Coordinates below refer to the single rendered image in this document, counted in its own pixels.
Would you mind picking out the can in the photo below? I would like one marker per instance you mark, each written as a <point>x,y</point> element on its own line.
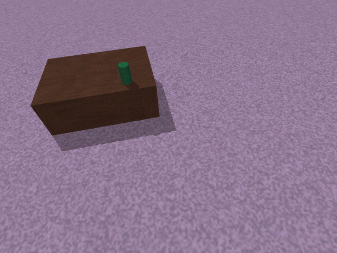
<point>125,73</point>

